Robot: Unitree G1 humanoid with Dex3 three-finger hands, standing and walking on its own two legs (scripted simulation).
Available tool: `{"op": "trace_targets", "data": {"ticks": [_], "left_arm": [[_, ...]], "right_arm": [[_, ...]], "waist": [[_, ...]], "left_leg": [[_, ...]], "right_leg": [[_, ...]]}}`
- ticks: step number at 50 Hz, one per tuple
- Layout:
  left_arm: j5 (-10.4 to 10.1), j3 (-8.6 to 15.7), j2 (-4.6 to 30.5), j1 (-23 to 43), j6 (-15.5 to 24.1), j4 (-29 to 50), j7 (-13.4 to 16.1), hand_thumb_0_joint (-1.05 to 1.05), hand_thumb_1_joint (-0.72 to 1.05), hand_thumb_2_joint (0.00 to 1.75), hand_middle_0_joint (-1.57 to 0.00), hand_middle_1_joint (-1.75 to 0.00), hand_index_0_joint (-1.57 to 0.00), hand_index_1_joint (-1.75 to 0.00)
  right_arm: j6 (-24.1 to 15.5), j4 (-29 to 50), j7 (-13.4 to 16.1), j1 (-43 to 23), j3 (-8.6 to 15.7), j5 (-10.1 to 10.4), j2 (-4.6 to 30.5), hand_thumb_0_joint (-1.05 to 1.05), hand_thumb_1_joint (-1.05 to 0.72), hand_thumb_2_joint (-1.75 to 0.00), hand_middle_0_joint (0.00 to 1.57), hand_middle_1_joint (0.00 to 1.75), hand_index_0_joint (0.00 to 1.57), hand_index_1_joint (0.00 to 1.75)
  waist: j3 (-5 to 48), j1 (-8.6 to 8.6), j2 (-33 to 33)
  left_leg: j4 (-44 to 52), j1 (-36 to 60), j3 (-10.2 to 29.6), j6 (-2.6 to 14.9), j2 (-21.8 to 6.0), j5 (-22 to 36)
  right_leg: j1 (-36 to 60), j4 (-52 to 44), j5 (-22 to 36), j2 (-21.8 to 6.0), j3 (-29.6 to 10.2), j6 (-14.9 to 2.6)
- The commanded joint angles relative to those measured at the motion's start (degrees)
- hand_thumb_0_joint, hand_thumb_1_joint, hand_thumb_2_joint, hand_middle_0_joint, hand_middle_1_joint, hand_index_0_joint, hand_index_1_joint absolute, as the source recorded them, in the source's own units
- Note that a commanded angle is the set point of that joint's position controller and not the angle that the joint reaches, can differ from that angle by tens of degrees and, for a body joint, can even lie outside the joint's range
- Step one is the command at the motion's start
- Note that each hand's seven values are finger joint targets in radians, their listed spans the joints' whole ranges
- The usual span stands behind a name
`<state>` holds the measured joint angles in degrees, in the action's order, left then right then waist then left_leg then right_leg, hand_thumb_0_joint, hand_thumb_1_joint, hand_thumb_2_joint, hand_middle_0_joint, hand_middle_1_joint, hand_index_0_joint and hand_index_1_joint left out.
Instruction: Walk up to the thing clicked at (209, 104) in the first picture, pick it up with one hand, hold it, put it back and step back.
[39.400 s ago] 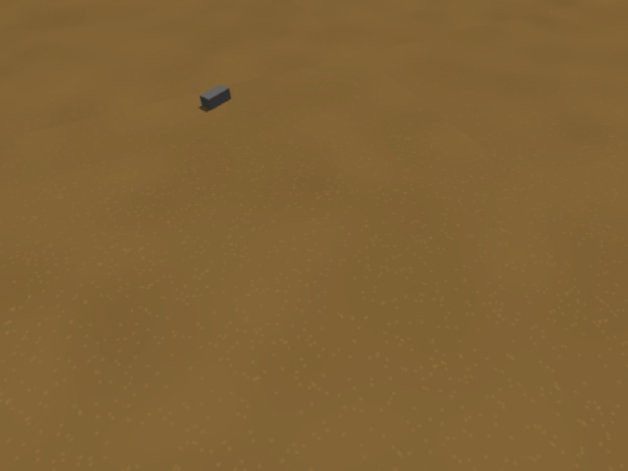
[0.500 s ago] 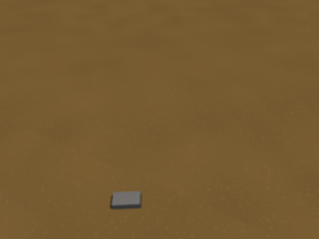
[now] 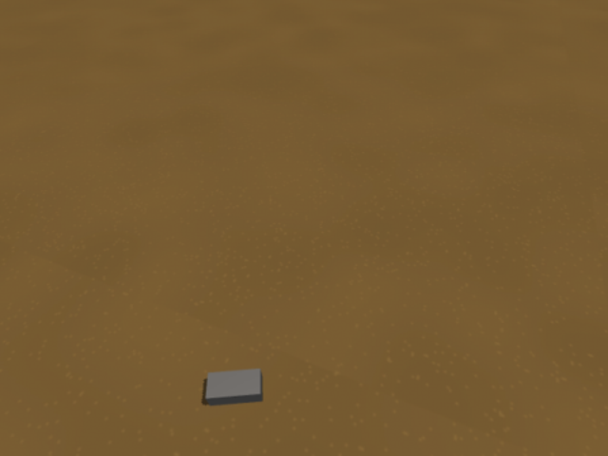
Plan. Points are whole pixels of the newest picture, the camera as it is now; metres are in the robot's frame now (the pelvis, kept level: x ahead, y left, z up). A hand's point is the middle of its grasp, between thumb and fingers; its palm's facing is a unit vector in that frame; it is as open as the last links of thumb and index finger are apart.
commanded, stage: stand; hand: left
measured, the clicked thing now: (235, 387) +0.47 +0.23 -0.74
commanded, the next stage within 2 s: none
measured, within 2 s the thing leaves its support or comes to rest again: neither
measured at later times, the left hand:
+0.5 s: hand out of the picture +0.05 +0.23 -0.15, palm faces -0.03 -0.94 -0.35, open 7.4 cm
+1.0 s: hand out of the picture +0.08 +0.22 -0.15, palm faces -0.01 -0.94 -0.34, open 7.4 cm
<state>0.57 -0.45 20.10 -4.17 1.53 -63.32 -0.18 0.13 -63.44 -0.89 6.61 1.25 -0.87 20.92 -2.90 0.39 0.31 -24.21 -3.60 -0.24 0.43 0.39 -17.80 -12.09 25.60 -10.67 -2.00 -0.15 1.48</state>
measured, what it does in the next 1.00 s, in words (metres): stands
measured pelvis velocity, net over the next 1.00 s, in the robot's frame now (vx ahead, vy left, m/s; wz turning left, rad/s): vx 0.00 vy -0.03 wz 0.02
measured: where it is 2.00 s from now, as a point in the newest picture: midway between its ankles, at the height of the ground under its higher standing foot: outside the picture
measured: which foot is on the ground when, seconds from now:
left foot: down 0.00-1.00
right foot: down 0.00-1.00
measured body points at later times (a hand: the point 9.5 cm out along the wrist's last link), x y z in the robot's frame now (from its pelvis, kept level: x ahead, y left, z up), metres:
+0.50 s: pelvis -0.02 -0.02 +0.01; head -0.01 -0.03 +0.46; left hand +0.05 +0.28 -0.12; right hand +0.06 -0.32 -0.13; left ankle -0.05 +0.11 -0.74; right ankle +0.04 -0.14 -0.74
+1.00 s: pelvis +0.00 -0.03 +0.01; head +0.00 -0.04 +0.46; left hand +0.08 +0.27 -0.12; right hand +0.07 -0.33 -0.13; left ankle -0.05 +0.12 -0.74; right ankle +0.04 -0.14 -0.74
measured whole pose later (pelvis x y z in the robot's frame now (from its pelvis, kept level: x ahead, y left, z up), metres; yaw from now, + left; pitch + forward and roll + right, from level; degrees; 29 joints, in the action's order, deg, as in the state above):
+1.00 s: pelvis +0.00 -0.03 +0.01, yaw +1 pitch -2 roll +0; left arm 0.3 -0.6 19.3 -4.6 0.9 -65.4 -0.7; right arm -0.5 -65.9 -0.5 6.3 0.4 -0.8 20.3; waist -2.4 0.2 0.9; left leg -17.7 -2.2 1.4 -2.1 -1.7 -13.6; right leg -10.6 19.9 -7.5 -0.2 1.8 -0.7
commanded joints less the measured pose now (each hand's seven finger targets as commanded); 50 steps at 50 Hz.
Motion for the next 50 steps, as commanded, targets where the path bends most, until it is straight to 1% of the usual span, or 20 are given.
{"op": "trace_targets", "data": {"ticks": [1, 4, 7, 10, 12, 13, 16, 17, 20, 21, 23, 27, 30, 32, 35, 39, 46, 47, 48, 50], "left_arm": [[-0.63, 2.58, 11.87, 3.65, 0.85, 3.07, 0.85, 0.00, 0.90, 0.90, -0.20, -0.30, -0.20, -0.30], [-0.57, 2.49, 11.45, 3.01, 0.70, 2.52, 0.85, 0.00, 0.90, 0.90, -0.20, -0.30, -0.20, -0.30], [-0.50, 2.47, 11.60, 2.99, 0.73, 2.22, 0.89, 0.00, 0.90, 0.90, -0.20, -0.30, -0.20, -0.30], [-0.27, 2.41, 11.98, 3.21, 0.62, 1.90, 0.84, 0.00, 0.90, 0.90, -0.20, -0.30, -0.20, -0.30], [-0.21, 2.45, 12.15, 3.51, 0.49, 1.86, 0.80, 0.00, 0.90, 0.90, -0.20, -0.30, -0.20, -0.30], [-0.19, 2.30, 11.81, 3.05, 0.57, 1.69, 0.79, 0.00, 0.90, 0.90, -0.20, -0.30, -0.20, -0.30], [-0.17, 2.38, 12.27, 2.83, 0.59, 1.39, 0.65, 0.00, 0.90, 0.90, -0.20, -0.30, -0.20, -0.30], [0.03, 2.53, 12.70, 2.80, 0.61, 1.32, 0.71, 0.00, 0.90, 0.90, -0.20, -0.30, -0.20, -0.30], [0.18, 2.49, 12.70, 2.81, 0.76, 1.34, 0.72, 0.00, 0.90, 0.90, -0.20, -0.30, -0.20, -0.30], [0.11, 2.38, 12.46, 2.51, 0.78, 1.35, 0.61, 0.00, 0.90, 0.90, -0.20, -0.30, -0.20, -0.30], [0.12, 2.56, 13.06, 2.65, 0.72, 1.56, 0.63, 0.00, 0.90, 0.90, -0.20, -0.30, -0.20, -0.30], [-0.03, 2.60, 12.78, 1.68, 0.69, 1.37, 0.50, 0.00, 0.90, 0.90, -0.20, -0.30, -0.20, -0.30], [-0.16, 2.46, 12.14, 0.92, 0.90, 1.39, 0.42, 0.00, 0.90, 0.90, -0.20, -0.30, -0.20, -0.30], [-0.26, 2.47, 12.10, 1.13, 0.99, 1.42, 0.43, 0.00, 0.90, 0.90, -0.20, -0.30, -0.20, -0.30], [-0.41, 2.42, 12.23, 1.21, 1.02, 1.26, 0.54, 0.00, 0.90, 0.90, -0.20, -0.30, -0.20, -0.30], [-0.46, 2.40, 12.34, 1.15, 0.53, 0.96, 0.54, 0.00, 0.90, 0.90, -0.20, -0.30, -0.20, -0.30], [-0.43, 2.36, 11.96, 1.27, 0.52, 0.94, 0.45, 0.00, 0.90, 0.90, -0.20, -0.30, -0.20, -0.30], [-0.50, 2.43, 12.26, 1.11, 0.48, 0.89, 0.46, 0.00, 0.90, 0.90, -0.20, -0.30, -0.20, -0.30], [-0.34, 2.47, 12.26, 1.57, 0.48, 0.98, 0.50, 0.00, 0.90, 0.90, -0.20, -0.30, -0.20, -0.30], [-0.34, 2.55, 12.37, 1.48, 0.55, 1.08, 0.50, 0.00, 0.90, 0.90, -0.20, -0.30, -0.20, -0.30]], "right_arm": [[-1.85, 3.87, 1.10, -4.26, 2.10, 0.73, 11.57, 0.00, -0.90, -0.90, 0.20, 0.30, 0.20, 0.30], [-2.08, 2.99, 1.45, -3.71, 2.19, 0.75, 11.97, 0.00, -0.90, -0.90, 0.20, 0.30, 0.20, 0.30], [-1.99, 2.50, 1.41, -3.66, 2.14, 0.79, 11.47, 0.00, -0.90, -0.90, 0.20, 0.30, 0.20, 0.30], [-1.71, 2.20, 1.32, -4.39, 1.87, 0.64, 10.80, 0.00, -0.90, -0.90, 0.20, 0.30, 0.20, 0.30], [-1.65, 2.01, 1.39, -4.72, 1.90, 0.62, 10.85, 0.00, -0.90, -0.90, 0.20, 0.30, 0.20, 0.30], [-1.64, 1.88, 1.28, -5.16, 1.95, 0.55, 11.10, 0.00, -0.90, -0.90, 0.20, 0.30, 0.20, 0.30], [-1.45, 1.20, 1.07, -4.27, 1.82, 0.37, 10.77, 0.00, -0.90, -0.90, 0.20, 0.30, 0.20, 0.30], [-1.29, 1.21, 0.99, -4.05, 1.88, 0.38, 10.45, 0.00, -0.90, -0.90, 0.20, 0.30, 0.20, 0.30], [-1.24, 1.15, 0.64, -3.40, 2.04, 0.32, 10.30, 0.00, -0.90, -0.90, 0.20, 0.30, 0.20, 0.30], [-1.35, 0.96, 0.61, -2.96, 1.96, 0.24, 10.47, 0.00, -0.90, -0.90, 0.20, 0.30, 0.20, 0.30], [-1.21, 0.80, 0.45, -2.31, 2.00, 0.10, 10.43, 0.00, -0.90, -0.90, 0.20, 0.30, 0.20, 0.30], [-1.41, 1.03, 0.50, -2.01, 2.02, 0.08, 10.58, 0.00, -0.90, -0.90, 0.20, 0.30, 0.20, 0.30], [-1.78, 1.15, 0.65, -2.30, 2.00, 0.17, 10.74, 0.00, -0.90, -0.90, 0.20, 0.30, 0.20, 0.30], [-1.93, 1.10, 0.81, -2.23, 1.88, 0.16, 10.81, 0.00, -0.90, -0.90, 0.20, 0.30, 0.20, 0.30], [-1.92, 0.78, 1.06, -1.92, 1.72, 0.38, 10.91, 0.00, -0.90, -0.90, 0.20, 0.30, 0.20, 0.30], [-1.64, 0.22, 1.17, -1.29, 1.40, 0.32, 10.70, 0.00, -0.90, -0.90, 0.20, 0.30, 0.20, 0.30], [-1.75, 0.43, 1.22, -1.09, 1.31, 0.31, 11.20, 0.00, -0.90, -0.90, 0.20, 0.30, 0.20, 0.30], [-1.76, 0.41, 1.22, -1.26, 1.27, 0.42, 10.92, 0.00, -0.90, -0.90, 0.20, 0.30, 0.20, 0.30], [-1.77, 0.62, 1.22, -1.12, 1.34, 0.35, 11.04, 0.00, -0.90, -0.90, 0.20, 0.30, 0.20, 0.30], [-1.81, 0.84, 1.26, -0.90, 1.17, 0.32, 10.83, 0.00, -0.90, -0.90, 0.20, 0.30, 0.20, 0.30]], "waist": [[3.47, -0.67, -0.36], [5.73, -0.35, 0.84], [7.09, -0.24, 0.49], [5.99, -0.18, 0.45], [5.24, -0.12, 0.65], [5.35, -0.37, 1.15], [1.93, -0.38, 0.01], [2.09, -0.33, -1.47], [1.95, -0.01, -2.86], [1.39, 0.10, -1.79], [0.93, 0.11, -2.41], [2.75, -0.18, -1.20], [5.21, -0.59, -0.67], [6.55, -0.43, -0.25], [6.95, -0.32, -0.82], [3.94, -0.67, -1.14], [3.90, -0.57, 0.63], [3.17, -0.87, -0.34], [4.02, -0.50, -0.42], [4.71, -0.45, -0.13]], "left_leg": [[8.39, -5.88, 6.30, 1.00, -7.88, 19.86], [7.98, -1.92, 5.25, 0.45, -7.81, 25.12], [8.23, -1.65, 5.02, 0.29, -7.90, 24.95], [9.89, -2.41, 4.99, 0.32, -7.58, 17.70], [10.55, -2.32, 4.88, 0.19, -7.45, 14.87], [10.28, -2.20, 4.87, 0.35, -7.54, 14.91], [11.68, -5.23, 4.96, 0.43, -6.91, 5.66], [11.38, -5.39, 5.09, 0.60, -6.78, 4.47], [9.83, -4.04, 4.94, 0.83, -6.47, 4.89], [10.15, -3.44, 4.78, 0.79, -6.48, 4.49], [9.53, -4.66, 4.67, 0.80, -5.89, 2.04], [10.08, -4.46, 5.28, 1.11, -6.62, 3.15], [9.93, -3.55, 5.59, 1.00, -7.27, 7.54], [9.51, -3.35, 5.56, 0.86, -7.64, 11.42], [9.17, -2.60, 5.25, 0.68, -7.69, 14.89], [9.92, -4.76, 5.11, 0.27, -7.32, 10.10], [10.07, -4.23, 4.91, 0.09, -7.66, 11.49], [10.20, -4.23, 5.14, -0.04, -7.64, 11.21], [10.06, -3.95, 5.07, -0.03, -7.79, 11.46], [10.02, -3.36, 4.84, 0.03, -7.93, 12.65]], "right_leg": [[7.95, -3.47, 16.01, -4.99, -4.07, -2.68], [8.56, -3.50, 18.73, -5.00, -3.71, -2.67], [10.78, -4.27, 19.77, -5.44, -3.57, -2.73], [9.61, -6.24, 14.21, -5.25, -3.83, -2.36], [8.20, -6.93, 11.86, -5.32, -4.18, -2.51], [8.41, -7.31, 12.38, -5.48, -4.28, -2.46], [6.27, -9.36, 3.98, -5.10, -4.88, -1.92], [6.00, -9.91, 0.94, -5.18, -5.14, -2.03], [3.48, -11.63, -2.94, -5.58, -6.25, -2.17], [1.96, -11.76, -2.75, -5.56, -6.39, -2.10], [1.14, -13.02, -7.23, -5.77, -7.27, -2.22], [2.85, -11.41, -3.65, -5.64, -6.81, -2.63], [5.25, -9.34, 2.87, -5.38, -5.86, -2.70], [7.36, -7.97, 9.10, -5.54, -5.30, -2.85], [8.37, -7.25, 14.37, -5.79, -4.99, -2.98], [6.87, -8.48, 6.72, -5.47, -5.06, -2.82], [7.28, -8.37, 9.67, -5.57, -5.22, -3.03], [6.82, -8.47, 8.87, -5.46, -5.14, -3.03], [7.29, -8.21, 8.74, -5.47, -5.02, -3.12], [7.60, -8.11, 11.23, -5.64, -5.04, -3.01]]}}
